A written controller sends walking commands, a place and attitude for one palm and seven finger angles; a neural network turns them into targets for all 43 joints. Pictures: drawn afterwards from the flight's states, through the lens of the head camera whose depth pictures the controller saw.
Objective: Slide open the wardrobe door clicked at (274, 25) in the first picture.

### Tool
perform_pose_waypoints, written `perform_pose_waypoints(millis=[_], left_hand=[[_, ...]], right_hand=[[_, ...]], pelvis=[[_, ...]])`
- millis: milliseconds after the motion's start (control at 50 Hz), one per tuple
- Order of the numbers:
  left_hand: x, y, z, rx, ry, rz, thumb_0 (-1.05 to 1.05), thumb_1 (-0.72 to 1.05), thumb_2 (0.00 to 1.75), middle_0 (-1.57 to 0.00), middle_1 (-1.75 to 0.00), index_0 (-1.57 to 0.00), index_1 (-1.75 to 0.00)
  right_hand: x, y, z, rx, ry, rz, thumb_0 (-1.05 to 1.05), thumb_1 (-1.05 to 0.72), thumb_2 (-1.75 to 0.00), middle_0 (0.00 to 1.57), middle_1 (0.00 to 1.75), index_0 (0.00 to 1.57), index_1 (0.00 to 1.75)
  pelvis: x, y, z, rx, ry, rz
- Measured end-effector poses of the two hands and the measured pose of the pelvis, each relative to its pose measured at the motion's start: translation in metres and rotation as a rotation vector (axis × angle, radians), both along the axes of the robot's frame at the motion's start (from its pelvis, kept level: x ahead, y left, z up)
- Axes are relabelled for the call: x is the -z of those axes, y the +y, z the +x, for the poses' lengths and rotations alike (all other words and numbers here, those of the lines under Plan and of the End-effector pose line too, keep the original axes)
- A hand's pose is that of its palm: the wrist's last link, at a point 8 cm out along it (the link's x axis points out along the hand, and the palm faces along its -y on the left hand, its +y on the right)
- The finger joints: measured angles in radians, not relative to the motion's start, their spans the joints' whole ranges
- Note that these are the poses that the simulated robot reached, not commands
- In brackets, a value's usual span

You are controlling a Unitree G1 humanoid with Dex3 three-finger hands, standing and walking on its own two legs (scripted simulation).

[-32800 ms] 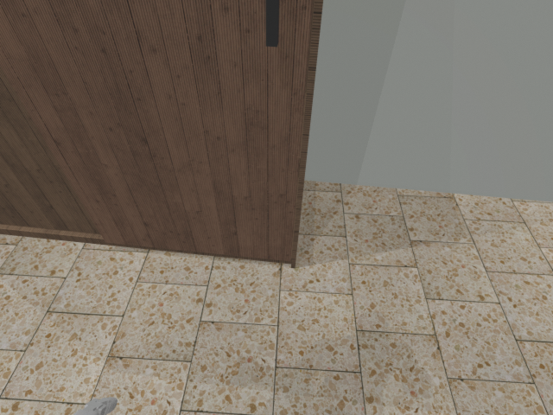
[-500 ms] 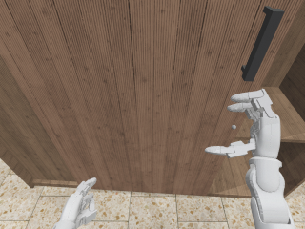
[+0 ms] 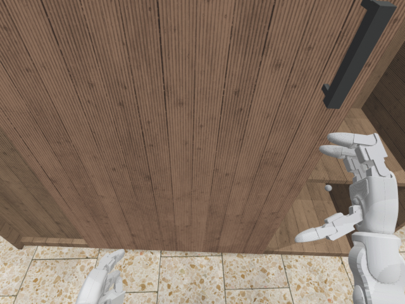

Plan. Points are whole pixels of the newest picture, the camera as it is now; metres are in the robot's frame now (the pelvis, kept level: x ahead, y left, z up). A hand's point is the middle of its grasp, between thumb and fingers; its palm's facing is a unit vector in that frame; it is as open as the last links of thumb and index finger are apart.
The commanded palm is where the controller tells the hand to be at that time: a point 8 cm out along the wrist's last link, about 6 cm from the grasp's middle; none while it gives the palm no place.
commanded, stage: slip the hand off the handle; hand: right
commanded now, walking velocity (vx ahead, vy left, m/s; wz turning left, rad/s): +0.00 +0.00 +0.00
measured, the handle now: (348, 56) +0.46 -0.24 +0.29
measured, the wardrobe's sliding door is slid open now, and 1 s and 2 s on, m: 0.45 0.45 0.45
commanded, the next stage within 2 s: draw the hand back to the body in 1.04 s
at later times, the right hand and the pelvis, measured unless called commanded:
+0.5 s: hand (366, 201) +0.24 -0.23 +0.18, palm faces +0.17 +0.96 -0.21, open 14.7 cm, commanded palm +0.20 -0.27 +0.18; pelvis -0.01 -0.01 +0.00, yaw +0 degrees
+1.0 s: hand (385, 270) +0.14 -0.21 +0.17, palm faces +0.16 +0.96 -0.23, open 14.7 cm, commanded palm +0.10 -0.25 +0.18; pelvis -0.02 -0.02 -0.01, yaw -1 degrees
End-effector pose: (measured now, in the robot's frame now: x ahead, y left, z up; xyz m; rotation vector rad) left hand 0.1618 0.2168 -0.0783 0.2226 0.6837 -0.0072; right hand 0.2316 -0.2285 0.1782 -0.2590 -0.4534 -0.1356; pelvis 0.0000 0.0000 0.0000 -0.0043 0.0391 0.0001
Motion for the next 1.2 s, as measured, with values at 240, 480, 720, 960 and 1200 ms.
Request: perform_pose_waypoints(millis=[240, 480, 720, 960, 1200], left_hand=[[-0.005, 0.009, 0.002, -0.025, -0.016, 0.04, 0.01, 0.91, 0.89, -0.2, -0.3, -0.2, -0.3], [-0.007, -0.001, -0.003, -0.026, -0.033, 0.037, 0.01, 0.91, 0.89, -0.2, -0.3, -0.2, -0.3], [-0.012, -0.02, 0.005, 0.04, -0.078, 0.031, 0.01, 0.91, 0.89, -0.2, -0.3, -0.2, -0.3], [-0.016, -0.036, 0.014, 0.1, -0.156, 0.014, 0.01, 0.91, 0.89, -0.2, -0.3, -0.2, -0.3], [-0.011, -0.033, 0.006, 0.1, -0.167, 0.004, 0.01, 0.91, 0.89, -0.2, -0.3, -0.2, -0.3]], right_hand=[[0.0, -0.034, -0.007, 0.018, 0.011, -0.001, -0.01, 0.56, -0.2, 0.26, 1.15, 0.25, 1.15], [-0.002, -0.051, -0.018, -0.007, 0.009, 0.011, -0.01, 0.56, -0.2, 0.25, 1.15, 0.25, 1.15], [0.002, -0.05, -0.075, 0.017, 0.014, 0.0, -0.01, 0.56, -0.2, 0.26, 1.15, 0.25, 1.15], [0.002, -0.033, -0.111, -0.029, 0.01, -0.013, -0.01, 0.56, -0.2, 0.26, 1.15, 0.25, 1.15], [0.004, -0.029, -0.13, -0.013, 0.026, -0.014, -0.01, 0.56, -0.2, 0.26, 1.15, 0.26, 1.15]], pelvis=[[0.0, -0.002, -0.002, 0.008, 0.003, 0.006], [0.001, -0.009, -0.007, 0.004, 0.004, 0.011], [0.005, -0.016, -0.011, 0.014, -0.008, 0.018], [0.013, -0.019, -0.018, 0.026, -0.016, 0.024], [0.02, -0.016, -0.023, 0.03, -0.018, 0.029]])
